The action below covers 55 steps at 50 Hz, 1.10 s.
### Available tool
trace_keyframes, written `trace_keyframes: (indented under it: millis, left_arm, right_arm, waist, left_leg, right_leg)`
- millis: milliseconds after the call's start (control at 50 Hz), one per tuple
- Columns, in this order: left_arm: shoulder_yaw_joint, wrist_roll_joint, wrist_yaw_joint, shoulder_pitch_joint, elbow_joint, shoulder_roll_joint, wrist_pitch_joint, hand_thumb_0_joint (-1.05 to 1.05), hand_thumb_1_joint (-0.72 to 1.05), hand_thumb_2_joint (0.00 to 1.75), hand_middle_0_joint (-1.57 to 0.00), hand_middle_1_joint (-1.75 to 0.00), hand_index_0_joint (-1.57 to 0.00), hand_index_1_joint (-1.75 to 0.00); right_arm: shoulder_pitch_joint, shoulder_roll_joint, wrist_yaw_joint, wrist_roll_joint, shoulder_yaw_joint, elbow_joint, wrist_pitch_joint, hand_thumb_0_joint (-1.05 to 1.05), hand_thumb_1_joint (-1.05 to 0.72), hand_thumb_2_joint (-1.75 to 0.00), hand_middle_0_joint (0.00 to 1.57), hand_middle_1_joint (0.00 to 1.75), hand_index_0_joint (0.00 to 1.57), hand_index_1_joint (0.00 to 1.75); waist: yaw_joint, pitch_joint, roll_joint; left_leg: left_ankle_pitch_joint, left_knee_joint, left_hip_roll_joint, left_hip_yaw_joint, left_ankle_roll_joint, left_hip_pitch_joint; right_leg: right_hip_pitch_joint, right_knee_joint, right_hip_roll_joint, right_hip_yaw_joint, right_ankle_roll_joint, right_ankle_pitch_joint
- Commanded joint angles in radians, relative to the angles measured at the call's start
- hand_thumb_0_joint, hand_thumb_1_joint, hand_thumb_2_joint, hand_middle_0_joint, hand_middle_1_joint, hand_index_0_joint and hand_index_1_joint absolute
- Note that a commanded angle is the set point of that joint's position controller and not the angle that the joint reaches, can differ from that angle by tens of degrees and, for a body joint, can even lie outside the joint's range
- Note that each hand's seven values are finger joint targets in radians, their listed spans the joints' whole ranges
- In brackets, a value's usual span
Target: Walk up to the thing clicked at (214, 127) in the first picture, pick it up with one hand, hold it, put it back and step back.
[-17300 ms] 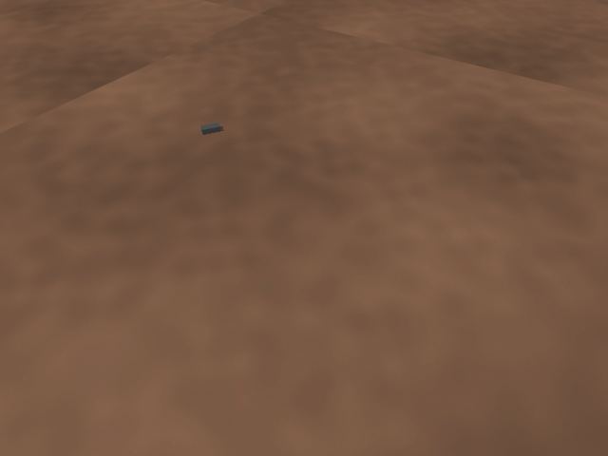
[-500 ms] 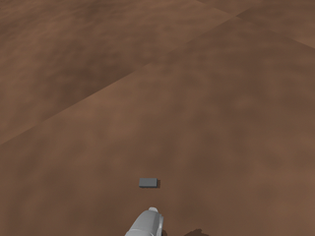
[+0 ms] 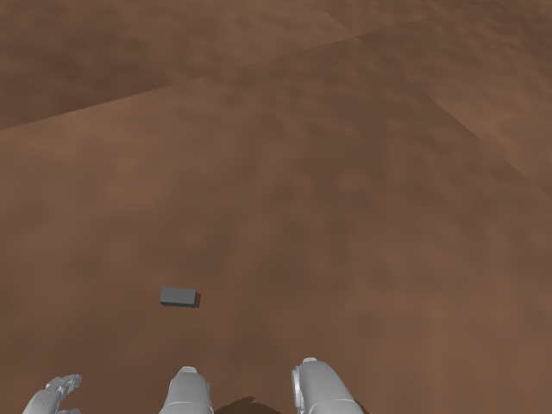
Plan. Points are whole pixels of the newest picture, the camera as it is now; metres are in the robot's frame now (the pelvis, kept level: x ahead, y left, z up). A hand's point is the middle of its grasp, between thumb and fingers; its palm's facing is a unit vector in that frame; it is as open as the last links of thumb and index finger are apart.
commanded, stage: walk up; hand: left
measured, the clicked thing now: (178, 297) +0.50 +0.23 -0.71
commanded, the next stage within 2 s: stand in 1.04 s
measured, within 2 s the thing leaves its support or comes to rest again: neither
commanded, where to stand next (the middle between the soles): +0.11 +0.00 m, yaw -1 degrees
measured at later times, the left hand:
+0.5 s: hand out of the picture -0.05 +0.40 -0.07, palm faces +0.00 -0.75 -0.66, open 7.4 cm
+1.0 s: hand (100, 393) +0.17 +0.25 -0.16, palm faces -0.13 -0.94 -0.30, open 7.4 cm
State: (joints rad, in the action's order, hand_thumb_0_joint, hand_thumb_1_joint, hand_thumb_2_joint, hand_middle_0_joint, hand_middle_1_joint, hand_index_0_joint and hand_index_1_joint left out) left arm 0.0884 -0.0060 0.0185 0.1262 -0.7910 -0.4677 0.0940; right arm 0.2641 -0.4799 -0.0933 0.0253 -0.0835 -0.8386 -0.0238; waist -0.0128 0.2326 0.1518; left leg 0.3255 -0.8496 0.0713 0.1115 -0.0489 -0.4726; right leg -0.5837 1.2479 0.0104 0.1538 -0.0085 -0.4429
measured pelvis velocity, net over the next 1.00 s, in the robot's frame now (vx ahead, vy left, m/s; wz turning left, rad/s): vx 0.01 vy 0.00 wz -0.07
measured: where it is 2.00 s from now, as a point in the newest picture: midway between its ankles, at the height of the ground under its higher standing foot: outside the picture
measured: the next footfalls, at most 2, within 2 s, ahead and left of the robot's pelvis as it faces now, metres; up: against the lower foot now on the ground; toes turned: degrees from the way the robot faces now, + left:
right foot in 0.06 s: +0.04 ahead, -0.19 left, +0.00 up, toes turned +2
left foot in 0.50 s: +0.09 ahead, +0.19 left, +0.00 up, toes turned +2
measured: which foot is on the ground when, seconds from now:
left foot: down 0.00-0.10, up 0.12-0.48, down 0.50-1.00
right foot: up 0.00-0.04, down 0.06-0.52, up 0.54-0.98, down 1.00-1.00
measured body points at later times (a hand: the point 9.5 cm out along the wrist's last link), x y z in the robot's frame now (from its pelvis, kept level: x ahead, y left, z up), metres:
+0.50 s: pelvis -0.01 +0.04 +0.01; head +0.01 -0.01 +0.45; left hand -0.05 +0.43 -0.03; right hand +0.09 -0.29 -0.13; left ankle +0.05 +0.19 -0.69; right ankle +0.00 -0.19 -0.69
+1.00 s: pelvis +0.01 +0.00 +0.01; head +0.10 +0.04 +0.44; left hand +0.18 +0.30 -0.14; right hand +0.01 -0.38 -0.05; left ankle +0.05 +0.19 -0.69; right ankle +0.04 -0.16 -0.69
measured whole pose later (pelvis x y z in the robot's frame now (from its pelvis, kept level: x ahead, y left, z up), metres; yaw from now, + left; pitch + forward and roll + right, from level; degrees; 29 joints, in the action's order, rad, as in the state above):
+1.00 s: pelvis +0.01 +0.00 +0.01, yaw -4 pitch -1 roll +1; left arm 0.07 -0.01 0.03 0.09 -0.81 -0.45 0.08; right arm 0.31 -0.48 -0.08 0.02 -0.07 -0.85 -0.03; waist -0.03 0.21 0.13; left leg 0.39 -0.82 0.15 -0.02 -0.06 -0.41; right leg -0.45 0.87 0.03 0.10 -0.02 -0.38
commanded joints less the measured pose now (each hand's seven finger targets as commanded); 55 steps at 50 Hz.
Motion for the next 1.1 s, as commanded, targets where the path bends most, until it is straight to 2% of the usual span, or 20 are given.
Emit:
trace_keyframes:
  millis: [0, 60, 100, 120, 180, 360, 420, 460, 500, 520, 540, 560, 620, 740, 900, 980, 1000, 1020, 1040, 1080]
  left_arm:
    - [0.046, -0.019, -0.034, 0.175, -0.028, -0.171, -0.076, 0.0, 0.9, 0.9, -0.2, -0.3, -0.2, -0.3]
    - [0.076, 0.021, -0.062, 0.314, -0.095, -0.243, -0.133, 0.0, 0.9, 0.9, -0.2, -0.3, -0.2, -0.3]
    - [0.107, 0.053, -0.076, 0.188, -0.036, -0.421, -0.153, 0.0, 0.9, 0.9, -0.2, -0.3, -0.2, -0.3]
    - [0.11, 0.045, -0.084, 0.096, -0.026, -0.438, -0.156, 0.0, 0.9, 0.9, -0.2, -0.3, -0.2, -0.3]
    - [0.101, 0.027, -0.12, 0.189, -0.085, -0.344, -0.184, 0.0, 0.9, 0.9, -0.2, -0.3, -0.2, -0.3]
    - [0.087, 0.032, -0.088, 0.263, -0.051, -0.287, -0.195, 0.0, 0.9, 0.9, -0.2, -0.3, -0.2, -0.3]
    - [0.083, 0.048, -0.063, 0.211, -0.031, -0.302, -0.183, 0.0, 0.9, 0.9, -0.2, -0.3, -0.2, -0.3]
    - [0.065, 0.059, -0.053, 0.145, -0.011, -0.265, -0.165, 0.0, 0.9, 0.9, -0.2, -0.3, -0.2, -0.3]
    - [-0.001, 0.052, -0.054, 0.219, 0.002, -0.069, -0.149, 0.0, 0.9, 0.9, -0.2, -0.3, -0.2, -0.3]
    - [0.002, 0.034, -0.062, 0.192, 0.025, -0.115, -0.154, 0.0, 0.9, 0.9, -0.2, -0.3, -0.2, -0.3]
    - [0.022, 0.035, -0.063, 0.107, 0.024, -0.245, -0.157, 0.0, 0.9, 0.9, -0.2, -0.3, -0.2, -0.3]
    - [0.03, 0.034, -0.049, 0.064, 0.017, -0.289, -0.159, 0.0, 0.9, 0.9, -0.2, -0.3, -0.2, -0.3]
    - [0.066, 0.04, -0.001, 0.247, -0.079, -0.27, -0.104, 0.0, 0.9, 0.9, -0.2, -0.3, -0.2, -0.3]
    - [0.087, 0.031, 0.024, 0.174, 0.036, -0.193, -0.014, 0.0, 0.9, 0.9, -0.2, -0.3, -0.2, -0.3]
    - [0.055, 0.001, -0.009, -0.017, 0.086, -0.164, -0.024, 0.0, 0.9, 0.9, -0.2, -0.3, -0.2, -0.3]
    - [0.052, 0.01, -0.016, 0.14, -0.053, -0.156, -0.08, 0.0, 0.9, 0.9, -0.2, -0.3, -0.2, -0.3]
    - [0.08, 0.031, -0.021, 0.166, -0.059, -0.227, -0.095, 0.0, 0.9, 0.9, -0.2, -0.3, -0.2, -0.3]
    - [0.043, 0.023, -0.029, 0.26, -0.028, -0.276, -0.122, 0.0, 0.9, 0.9, -0.2, -0.3, -0.2, -0.3]
    - [0.06, 0.035, -0.041, 0.221, -0.053, -0.331, -0.126, 0.0, 0.9, 0.9, -0.2, -0.3, -0.2, -0.3]
    - [0.048, 0.03, -0.047, 0.076, -0.022, -0.241, -0.117, 0.0, 0.9, 0.9, -0.2, -0.3, -0.2, -0.3]
  right_arm:
    - [-0.133, -0.189, 0.043, 0.01, -0.039, 0.119, 0.017, 0.0, -0.9, -0.9, 0.2, 0.3, 0.2, 0.3]
    - [-0.017, -0.101, 0.071, 0.015, -0.014, 0.115, 0.069, 0.0, -0.9, -0.9, 0.2, 0.3, 0.2, 0.3]
    - [-0.076, -0.122, 0.06, 0.019, -0.022, 0.152, 0.059, 0.0, -0.9, -0.9, 0.2, 0.3, 0.2, 0.3]
    - [-0.124, -0.205, 0.057, 0.027, -0.046, 0.126, 0.054, 0.0, -0.9, -0.9, 0.2, 0.3, 0.2, 0.3]
    - [-0.076, -0.233, 0.109, 0.038, -0.074, 0.098, 0.076, 0.0, -0.9, -0.9, 0.2, 0.3, 0.2, 0.3]
    - [-0.109, -0.19, 0.181, 0.017, -0.091, 0.105, 0.068, 0.0, -0.9, -0.9, 0.2, 0.3, 0.2, 0.3]
    - [-0.037, -0.172, 0.19, 0.0, -0.094, 0.078, 0.048, 0.0, -0.9, -0.9, 0.2, 0.3, 0.2, 0.3]
    - [0.187, -0.171, 0.174, -0.009, -0.113, -0.009, 0.03, 0.0, -0.9, -0.9, 0.2, 0.3, 0.2, 0.3]
    - [0.322, -0.239, 0.131, 0.001, -0.122, -0.034, -0.01, 0.0, -0.9, -0.9, 0.2, 0.3, 0.2, 0.3]
    - [0.243, -0.341, 0.122, -0.001, -0.13, 0.016, -0.023, 0.0, -0.9, -0.9, 0.2, 0.3, 0.2, 0.3]
    - [0.13, -0.412, 0.122, -0.015, -0.139, 0.026, -0.026, 0.0, -0.9, -0.9, 0.2, 0.3, 0.2, 0.3]
    - [0.057, -0.399, 0.112, -0.009, -0.129, 0.027, -0.039, 0.0, -0.9, -0.9, 0.2, 0.3, 0.2, 0.3]
    - [0.126, -0.281, 0.043, -0.029, -0.083, -0.017, -0.094, 0.0, -0.9, -0.9, 0.2, 0.3, 0.2, 0.3]
    - [0.092, -0.235, -0.011, -0.009, -0.067, -0.009, -0.089, 0.0, -0.9, -0.9, 0.2, 0.3, 0.2, 0.3]
    - [0.06, -0.249, -0.001, 0.005, -0.066, 0.04, -0.039, 0.0, -0.9, -0.9, 0.2, 0.3, 0.2, 0.3]
    - [0.048, -0.202, 0.032, -0.012, -0.036, 0.041, -0.011, 0.0, -0.9, -0.9, 0.2, 0.3, 0.2, 0.3]
    - [0.138, -0.134, 0.038, -0.016, -0.008, 0.033, -0.011, 0.0, -0.9, -0.9, 0.2, 0.3, 0.2, 0.3]
    - [0.12, 0.031, 0.044, -0.033, 0.017, 0.082, 0.006, 0.0, -0.9, -0.9, 0.2, 0.3, 0.2, 0.3]
    - [-0.041, -0.096, 0.03, -0.043, -0.011, 0.107, 0.02, 0.0, -0.9, -0.9, 0.2, 0.3, 0.2, 0.3]
    - [-0.12, -0.169, 0.038, -0.039, -0.034, 0.102, 0.017, 0.0, -0.9, -0.9, 0.2, 0.3, 0.2, 0.3]
  waist:
    - [0.034, -0.33, -0.589]
    - [0.079, -0.363, -0.182]
    - [0.06, -0.259, 0.01]
    - [0.054, -0.204, -0.019]
    - [0.012, -0.083, -0.12]
    - [0.059, -0.11, 0.221]
    - [0.019, -0.138, 0.236]
    - [-0.1, -0.224, 0.089]
    - [-0.148, -0.227, -0.331]
    - [-0.107, -0.169, -0.339]
    - [-0.091, -0.066, -0.238]
    - [-0.06, 0.016, -0.173]
    - [0.021, -0.018, -0.072]
    - [0.048, -0.051, -0.351]
    - [-0.016, -0.249, -0.484]
    - [0.059, -0.402, -0.278]
    - [0.065, -0.438, -0.116]
    - [0.042, -0.479, 0.102]
    - [0.111, -0.457, 0.098]
    - [0.056, -0.24, -0.057]
  left_leg:
    - [-0.262, 0.153, 0.054, 0.048, 0.233, 0.128]
    - [0.208, -0.236, -0.071, -0.001, 0.171, -0.143]
    - [0.279, -0.378, -0.072, 0.131, 0.089, -0.399]
    - [0.269, -0.38, -0.013, 0.136, 0.074, -0.378]
    - [0.09, -0.41, -0.002, 0.098, 0.056, -0.372]
    - [0.063, -0.172, -0.018, -0.081, 0.029, -0.192]
    - [0.21, 0.041, -0.034, -0.154, 0.048, 0.076]
    - [0.146, 0.19, -0.075, -0.202, 0.06, 0.442]
    - [0.339, 0.379, 0.067, 0.174, 0.063, 0.571]
    - [0.692, 0.663, 0.364, 0.731, 0.172, 0.416]
    - [0.929, 0.764, 0.464, 0.896, 0.299, 0.246]
    - [0.902, 0.762, 0.455, 0.851, 0.344, 0.192]
    - [0.131, 0.491, 0.266, 0.34, 0.194, 0.242]
    - [-0.67, 0.358, 0.213, 0.036, 0.244, 0.065]
    - [-0.715, 0.204, 0.177, 0.013, 0.256, 0.348]
    - [-0.321, -0.15, 0.068, -0.127, 0.174, 0.263]
    - [-0.095, -0.264, 0.045, -0.098, 0.129, 0.017]
    - [0.388, -0.379, -0.084, -0.037, 0.068, -0.102]
    - [0.354, -0.378, -0.055, 0.037, 0.09, -0.108]
    - [0.312, -0.321, -0.039, 0.04, 0.079, -0.104]
  right_leg:
    - [0.256, -0.409, 0.002, -0.168, -0.018, 0.004]
    - [0.555, -0.737, 0.019, 0.001, -0.028, -0.004]
    - [0.438, -0.938, 0.432, 0.693, 0.208, -0.144]
    - [0.343, -0.972, 0.493, 0.765, 0.295, -0.276]
    - [0.349, -0.816, 0.318, 0.357, 0.194, -0.044]
    - [0.256, -0.861, 0.19, 0.189, 0.196, -0.318]
    - [0.134, -0.836, 0.184, 0.109, 0.189, -0.29]
    - [-0.035, -0.574, 0.143, 0.032, 0.164, -0.285]
    - [-0.297, 0.032, -0.037, -0.029, 0.09, -0.206]
    - [-0.405, 0.132, -0.062, 0.01, 0.069, -0.142]
    - [-0.396, 0.105, 0.041, 0.079, 0.077, -0.076]
    - [-0.395, 0.09, 0.083, 0.094, 0.056, -0.025]
    - [-0.224, -0.015, 0.124, 0.046, 0.031, 0.12]
    - [-0.027, 0.033, 0.032, 0.027, 0.004, 0.125]
    - [-0.019, -0.261, 0.001, -0.062, -0.015, -0.007]
    - [0.398, -0.813, -0.029, -0.183, 0.004, 0.278]
    - [0.61, -0.698, 0.063, 0.031, 0.053, 0.408]
    - [0.67, -0.734, 0.386, 0.409, 0.063, 0.75]
    - [0.513, -0.777, 0.373, 0.439, 0.258, 0.678]
    - [0.372, -0.812, 0.245, 0.299, 0.221, 0.398]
